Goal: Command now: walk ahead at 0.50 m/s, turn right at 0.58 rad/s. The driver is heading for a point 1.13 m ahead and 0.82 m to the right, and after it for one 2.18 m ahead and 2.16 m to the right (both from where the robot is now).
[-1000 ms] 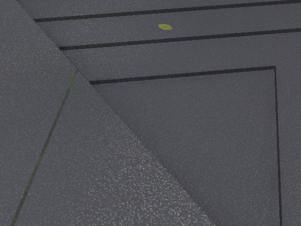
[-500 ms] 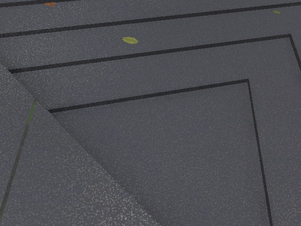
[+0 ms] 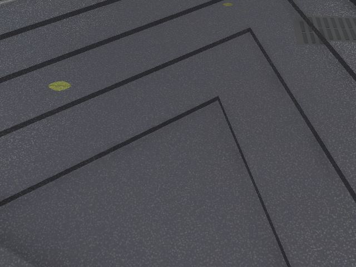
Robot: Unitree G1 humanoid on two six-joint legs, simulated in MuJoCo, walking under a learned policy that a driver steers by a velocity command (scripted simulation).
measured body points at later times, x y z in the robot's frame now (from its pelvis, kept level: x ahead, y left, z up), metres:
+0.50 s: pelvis +0.29 +0.05 -0.06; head +0.30 +0.05 +0.39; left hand +0.28 +0.35 -0.18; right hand +0.49 -0.26 -0.10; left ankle +0.49 +0.14 -0.77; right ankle +0.01 -0.03 -0.73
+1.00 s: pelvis +0.56 +0.03 -0.19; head +0.60 +0.00 +0.26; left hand +0.89 +0.05 -0.27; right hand +0.36 -0.13 -0.32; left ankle +0.48 +0.16 -0.91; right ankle +0.64 -0.10 -0.89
